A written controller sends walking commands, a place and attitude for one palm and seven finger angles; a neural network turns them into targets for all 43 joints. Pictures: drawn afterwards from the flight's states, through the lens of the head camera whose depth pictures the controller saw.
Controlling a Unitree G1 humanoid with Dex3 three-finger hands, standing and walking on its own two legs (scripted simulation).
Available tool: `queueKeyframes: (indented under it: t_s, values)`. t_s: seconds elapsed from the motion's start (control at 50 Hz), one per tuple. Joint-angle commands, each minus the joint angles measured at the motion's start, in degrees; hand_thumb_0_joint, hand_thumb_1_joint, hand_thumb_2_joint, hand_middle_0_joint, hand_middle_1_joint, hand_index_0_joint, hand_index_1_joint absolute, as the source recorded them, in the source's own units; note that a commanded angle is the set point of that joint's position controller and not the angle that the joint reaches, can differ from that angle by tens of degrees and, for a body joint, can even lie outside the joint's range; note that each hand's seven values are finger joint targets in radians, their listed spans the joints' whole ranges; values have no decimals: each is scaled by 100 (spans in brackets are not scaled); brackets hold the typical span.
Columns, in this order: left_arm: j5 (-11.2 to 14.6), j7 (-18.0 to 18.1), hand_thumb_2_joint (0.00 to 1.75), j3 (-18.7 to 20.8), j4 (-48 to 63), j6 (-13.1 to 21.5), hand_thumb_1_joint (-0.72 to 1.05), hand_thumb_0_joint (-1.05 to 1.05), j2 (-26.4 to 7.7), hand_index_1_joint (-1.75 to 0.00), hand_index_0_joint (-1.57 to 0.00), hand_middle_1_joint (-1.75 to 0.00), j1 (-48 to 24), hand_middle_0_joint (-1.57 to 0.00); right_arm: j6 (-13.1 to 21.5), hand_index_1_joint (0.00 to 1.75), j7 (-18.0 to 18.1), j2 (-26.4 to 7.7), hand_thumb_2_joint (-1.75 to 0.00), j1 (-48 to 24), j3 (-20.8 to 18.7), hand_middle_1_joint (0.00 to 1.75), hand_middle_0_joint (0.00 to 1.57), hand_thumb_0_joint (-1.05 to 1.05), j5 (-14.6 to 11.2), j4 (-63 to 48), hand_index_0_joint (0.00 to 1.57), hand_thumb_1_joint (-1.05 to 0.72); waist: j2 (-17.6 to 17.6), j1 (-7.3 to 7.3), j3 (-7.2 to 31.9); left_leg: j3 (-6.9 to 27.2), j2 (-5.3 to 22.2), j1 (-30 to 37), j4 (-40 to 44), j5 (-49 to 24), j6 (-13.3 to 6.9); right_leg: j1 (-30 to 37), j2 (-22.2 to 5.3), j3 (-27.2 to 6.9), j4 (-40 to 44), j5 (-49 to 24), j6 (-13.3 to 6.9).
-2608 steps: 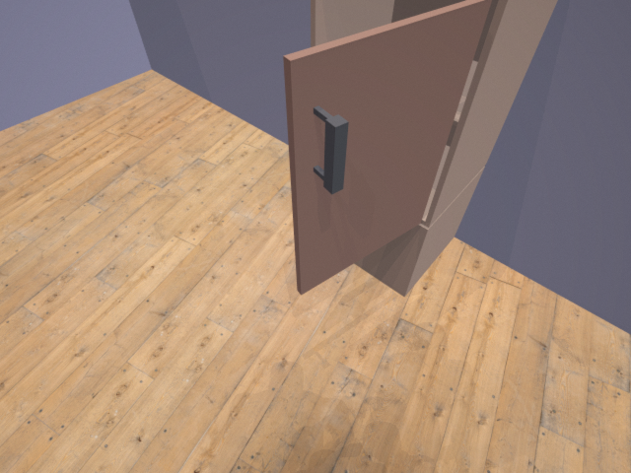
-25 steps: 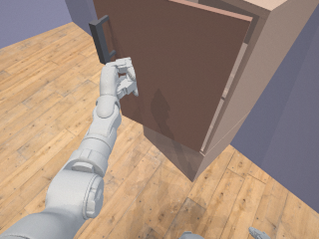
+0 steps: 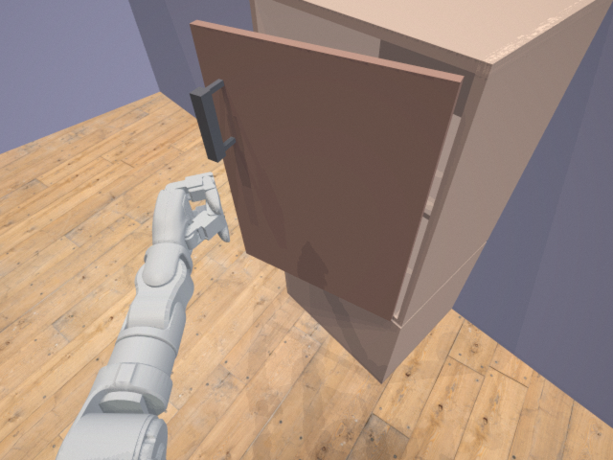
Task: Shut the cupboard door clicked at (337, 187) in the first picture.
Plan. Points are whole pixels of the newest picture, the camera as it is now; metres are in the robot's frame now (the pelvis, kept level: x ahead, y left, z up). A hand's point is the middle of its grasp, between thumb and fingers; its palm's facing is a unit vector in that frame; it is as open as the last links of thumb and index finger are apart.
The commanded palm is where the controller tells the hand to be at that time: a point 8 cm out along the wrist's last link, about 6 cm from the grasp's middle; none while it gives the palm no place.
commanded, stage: draw the hand back to the body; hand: left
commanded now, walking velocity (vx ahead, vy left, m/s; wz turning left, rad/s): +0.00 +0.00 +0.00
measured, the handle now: (217, 120) +0.65 +0.17 +0.11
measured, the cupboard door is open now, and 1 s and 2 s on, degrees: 17 17 17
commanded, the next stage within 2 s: step back with the hand held close in 1.26 s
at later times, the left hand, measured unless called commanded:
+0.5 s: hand (113, 293) +0.27 +0.21 +0.15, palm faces +0.28 -0.93 -0.25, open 3.5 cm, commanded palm +0.23 +0.25 +0.17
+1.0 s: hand out of the picture +0.18 +0.29 +0.18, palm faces +0.54 -0.73 -0.42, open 6.9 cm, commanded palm +0.14 +0.32 +0.19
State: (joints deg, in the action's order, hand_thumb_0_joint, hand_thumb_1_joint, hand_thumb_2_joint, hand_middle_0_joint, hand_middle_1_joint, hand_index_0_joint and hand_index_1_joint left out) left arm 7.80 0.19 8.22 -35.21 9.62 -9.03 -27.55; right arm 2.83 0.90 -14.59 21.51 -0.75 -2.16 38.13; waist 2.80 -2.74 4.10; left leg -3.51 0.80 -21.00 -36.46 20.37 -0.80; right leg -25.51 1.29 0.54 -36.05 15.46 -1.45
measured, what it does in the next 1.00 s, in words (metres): stands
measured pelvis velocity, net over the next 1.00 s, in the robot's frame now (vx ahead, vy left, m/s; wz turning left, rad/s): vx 0.02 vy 0.01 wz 0.05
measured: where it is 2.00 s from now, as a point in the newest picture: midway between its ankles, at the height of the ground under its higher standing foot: outside the picture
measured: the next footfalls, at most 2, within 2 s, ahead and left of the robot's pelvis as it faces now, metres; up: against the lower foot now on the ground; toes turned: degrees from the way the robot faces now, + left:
none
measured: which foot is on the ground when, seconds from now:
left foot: down 0.00-1.00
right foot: down 0.00-1.00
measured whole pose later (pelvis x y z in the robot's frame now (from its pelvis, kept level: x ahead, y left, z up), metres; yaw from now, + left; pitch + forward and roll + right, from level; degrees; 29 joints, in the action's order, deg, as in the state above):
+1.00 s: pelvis +0.02 +0.01 +0.02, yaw +3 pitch -4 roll -1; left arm 2.9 7.0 20.5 20.8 6.0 -19.5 27.6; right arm 5.0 4.2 -14.0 11.9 -0.4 -0.5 36.6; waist 4.8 4.4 0.2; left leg -0.9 -0.6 -3.8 -25.0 17.0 -1.5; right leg -6.6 0.1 2.9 -23.5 12.7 -0.3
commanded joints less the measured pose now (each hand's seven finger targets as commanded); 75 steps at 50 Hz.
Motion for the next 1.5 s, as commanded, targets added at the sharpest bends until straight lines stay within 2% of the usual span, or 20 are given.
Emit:
queueKeyframes:
  t_s: [0.0,0.16,0.18,0.2,0.24,0.36,0.4,0.54,0.62,0.78,0.86,0.92,0.96,1.06,1.14,1.36,1.38,1.4,1.44,1.48]
  values:
    - [167,-145,90,-97,2692,217,90,0,-761,-150,-130,-150,-2267,-130,459,30,196,-561,-90,-925,-124,30,20,0,-87,-1018,20,-90,-238,188,1615,143,-97,642,678,-1309,-79,1408,2,75,618,-1319,45]
    - [335,-604,90,-47,3104,-902,90,0,-815,-135,-116,-135,-379,-116,388,30,279,-546,-90,-1530,65,30,20,0,-204,-1228,20,-90,-522,383,752,204,-156,655,965,-1005,-67,1536,-107,160,900,-993,61]
    - [-131,-217,90,-391,4178,-418,90,0,-945,-132,-113,-132,-373,-113,385,30,304,-393,-90,-1576,33,30,20,0,-79,-1333,20,-90,-514,264,478,162,-111,821,1189,-1073,-64,1555,-193,-33,1165,-823,115]
    - [-193,-15,90,-241,3820,-359,90,0,-946,-129,-111,-129,314,-111,339,30,316,-429,-90,-1599,29,30,20,0,-31,-1245,20,-90,-653,288,220,183,-83,773,1230,-906,-61,1501,-172,-4,1247,-584,129]
    - [-230,119,90,-195,4137,-374,90,0,-1043,-123,-105,-123,729,-105,236,30,321,-431,-90,-1675,70,30,20,0,-20,-1271,20,-90,-597,345,187,213,-65,830,1317,-925,-64,1674,-199,-18,1339,-563,109]
    - [-435,414,90,81,5401,-240,90,0,-1432,-105,-89,-105,905,-89,183,30,357,-319,-90,-1816,148,30,20,0,82,-1304,20,-90,175,357,561,189,-71,1361,1504,-1303,-42,2094,-200,18,1480,-952,63]
    - [-467,485,90,145,5697,-232,90,0,-1454,-99,-83,-99,1166,-83,210,30,361,-301,-90,-1809,158,30,20,0,116,-1296,20,-90,367,372,635,205,-75,1466,1560,-1474,-14,2233,-181,72,1481,-1100,44]
    - [-442,544,90,459,5885,-262,90,0,-1486,-78,-64,-78,2911,-64,215,30,346,-328,-90,-1876,136,30,20,0,160,-1269,20,-90,-268,496,262,234,-32,1375,1676,-1833,-4,2418,-165,138,1565,-1370,85]
    - [-420,564,90,1023,5869,-259,90,0,-1808,-66,-53,-66,3805,-53,166,30,335,-367,-90,-1887,65,30,20,0,169,-1221,20,-90,-383,610,86,222,-20,1240,1663,-2005,-4,2492,-178,139,1571,-1492,95]
    - [-439,690,90,1731,6878,-43,90,0,-2215,-42,-31,-42,4610,-31,350,30,351,-315,-90,-1835,-25,30,20,0,169,-1199,20,-90,211,657,294,186,-20,1339,1528,-2300,14,2488,-195,134,1483,-1611,112]
    - [-461,770,90,2029,7034,-4,90,0,-2364,-30,-20,-30,5098,-20,507,30,357,-339,-90,-1750,-60,30,20,0,170,-1134,20,-90,410,671,83,212,17,1282,1525,-2359,66,2349,-183,170,1479,-1504,111]
    - [-481,746,90,1588,6680,-26,90,0,-1944,-30,-20,-30,4828,-20,563,30,376,-408,-90,-1699,-84,30,20,0,160,-1032,20,-90,-16,516,-458,215,28,1183,1625,-1852,34,1960,-172,194,1627,-1039,129]
    - [-500,764,90,1551,6590,-27,90,0,-1938,-30,-20,-30,4588,-20,572,30,399,-443,-90,-1702,-105,30,20,0,148,-1019,20,-90,-33,483,-625,211,33,1182,1676,-1487,9,1781,-166,187,1675,-693,139]
    - [-500,794,90,1701,6638,16,90,0,-2064,-30,-20,-30,4574,-20,612,30,426,-429,-90,-1710,-99,30,20,0,171,-1051,20,-90,-134,591,-173,269,1,1240,1720,-1459,-8,2074,-177,193,1590,-680,112]
    - [-512,803,90,1817,7016,39,90,0,-2186,-30,-20,-30,4685,-20,669,30,396,-381,-90,-1756,-54,30,20,0,208,-1080,20,-90,353,671,172,280,-21,1258,1681,-1821,50,2413,-200,170,1505,-1057,77]
    - [-484,755,90,1777,6706,-38,90,0,-2046,-30,-20,-30,4830,-20,592,30,360,-384,-90,-1730,-58,30,20,0,185,-1050,20,-90,158,618,-360,285,54,1109,1735,-1752,95,2159,-150,198,1586,-901,78]
    - [-458,779,90,2415,6954,172,90,0,-2753,-30,-20,-30,4185,-20,477,30,350,-666,-90,-1637,-140,30,20,0,132,-1246,20,-90,106,374,-534,408,204,532,1543,-1042,-74,1827,-416,-367,1703,-1052,41]
    - [-460,736,90,2073,6549,203,90,0,-2318,-30,-20,-30,4789,-20,410,30,374,-562,-90,-1584,-136,30,20,0,148,-1172,20,-90,-245,351,-414,436,155,617,1361,-948,-92,1648,-614,-425,1737,-1030,-2]
    - [-482,720,90,1895,6614,245,90,0,-2162,-30,-20,-30,5014,-20,335,30,357,-527,-90,-1633,-123,30,20,0,160,-1211,20,-90,-374,335,-180,430,141,729,1154,-1134,-64,1588,-795,-552,1684,-1244,-73]
    - [-496,780,90,1971,6826,294,90,0,-2262,-30,-20,-30,5189,-20,258,30,353,-586,-90,-1545,-185,30,20,0,159,-1226,20,-90,-135,315,228,446,202,787,973,-1542,-52,1664,-889,-584,1411,-1706,-130]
